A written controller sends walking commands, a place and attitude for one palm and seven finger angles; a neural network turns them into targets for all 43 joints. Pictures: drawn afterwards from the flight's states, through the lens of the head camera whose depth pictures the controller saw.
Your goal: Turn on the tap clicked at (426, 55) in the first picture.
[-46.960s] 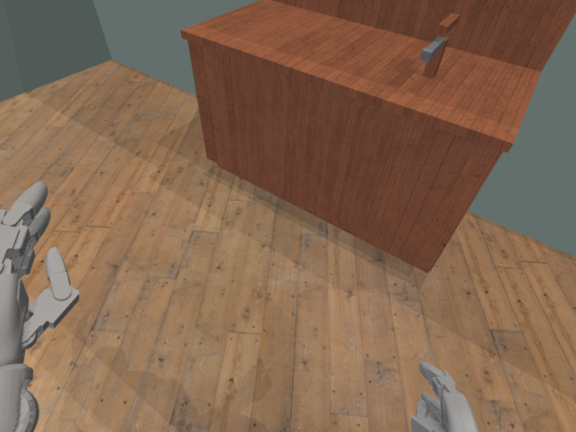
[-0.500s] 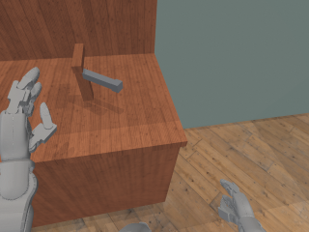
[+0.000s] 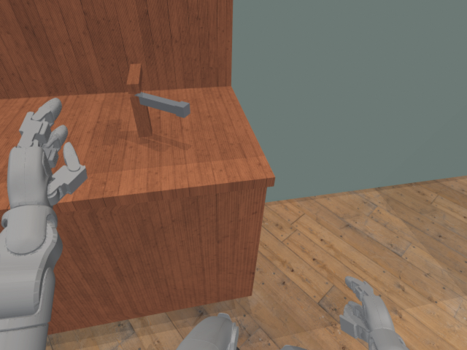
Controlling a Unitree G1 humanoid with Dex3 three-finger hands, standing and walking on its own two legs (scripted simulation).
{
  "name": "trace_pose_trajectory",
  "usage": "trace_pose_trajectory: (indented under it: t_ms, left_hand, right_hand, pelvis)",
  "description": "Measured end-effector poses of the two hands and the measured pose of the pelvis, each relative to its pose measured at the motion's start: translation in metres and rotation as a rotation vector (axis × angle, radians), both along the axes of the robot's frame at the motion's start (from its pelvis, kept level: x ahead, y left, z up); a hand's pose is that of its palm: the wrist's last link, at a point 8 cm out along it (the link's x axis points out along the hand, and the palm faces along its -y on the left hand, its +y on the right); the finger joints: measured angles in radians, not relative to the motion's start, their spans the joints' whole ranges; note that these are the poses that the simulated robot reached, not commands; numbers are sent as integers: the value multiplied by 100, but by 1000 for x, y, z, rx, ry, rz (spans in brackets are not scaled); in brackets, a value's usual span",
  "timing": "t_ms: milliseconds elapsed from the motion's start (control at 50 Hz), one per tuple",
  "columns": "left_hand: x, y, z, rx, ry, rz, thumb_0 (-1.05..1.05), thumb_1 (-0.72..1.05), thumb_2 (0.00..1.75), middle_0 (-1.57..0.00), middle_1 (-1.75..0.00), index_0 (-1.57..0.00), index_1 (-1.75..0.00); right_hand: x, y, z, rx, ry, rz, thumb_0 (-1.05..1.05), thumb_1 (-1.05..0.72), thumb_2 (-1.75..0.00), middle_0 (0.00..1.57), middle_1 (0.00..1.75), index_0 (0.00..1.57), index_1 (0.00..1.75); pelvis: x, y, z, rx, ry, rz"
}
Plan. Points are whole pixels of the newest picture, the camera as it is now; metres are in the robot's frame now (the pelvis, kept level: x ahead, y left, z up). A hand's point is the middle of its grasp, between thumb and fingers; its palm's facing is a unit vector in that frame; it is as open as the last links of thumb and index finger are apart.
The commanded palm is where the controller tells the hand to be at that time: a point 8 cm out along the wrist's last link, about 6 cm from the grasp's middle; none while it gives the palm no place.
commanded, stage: bring the hand home and regain balance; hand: left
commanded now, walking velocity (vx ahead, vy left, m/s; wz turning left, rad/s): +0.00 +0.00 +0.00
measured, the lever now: (182, 109) +0.61 +0.21 +0.14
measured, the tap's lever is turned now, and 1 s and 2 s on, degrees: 53 53 53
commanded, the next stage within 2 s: none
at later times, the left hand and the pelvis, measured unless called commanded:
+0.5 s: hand (38, 302) +0.08 +0.20 +0.22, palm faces +0.11 -0.77 -0.63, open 7.4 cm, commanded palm +0.03 +0.26 +0.25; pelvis -0.16 +0.00 +0.05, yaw -7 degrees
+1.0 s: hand out of the picture -0.12 +0.23 +0.26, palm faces +0.44 -0.79 -0.43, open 7.4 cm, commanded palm -0.19 +0.29 +0.25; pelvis -0.33 +0.00 +0.03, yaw +3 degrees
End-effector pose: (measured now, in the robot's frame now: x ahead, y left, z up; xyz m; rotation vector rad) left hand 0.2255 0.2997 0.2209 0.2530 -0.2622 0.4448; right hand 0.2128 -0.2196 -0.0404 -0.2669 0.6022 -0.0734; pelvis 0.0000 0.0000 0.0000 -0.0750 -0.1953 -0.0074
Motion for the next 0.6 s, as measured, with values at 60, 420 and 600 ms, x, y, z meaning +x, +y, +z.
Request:
trace_pose_trajectory:
  t_ms: [60,420,600]
  left_hand:
    - [-26,1,8,64,-123,-44,1,89,90,-21,-30,-21,-30]
    - [-105,-53,54,488,26,-271,0,89,90,-21,-30,-21,-30]
    - [-231,-51,27,393,145,-242,1,88,90,-22,-30,-22,-30]
  right_hand:
    - [-34,-3,2,17,23,-29,2,-90,-90,20,30,20,30]
    - [-307,-29,-38,187,354,-362,2,-90,-90,20,30,20,30]
    - [-324,-57,-12,55,305,-293,2,-91,-90,20,29,19,30]
  pelvis:
    - [-20,-4,0,43,31,-21]
    - [-131,4,45,56,176,-106]
    - [-189,-5,52,93,155,-95]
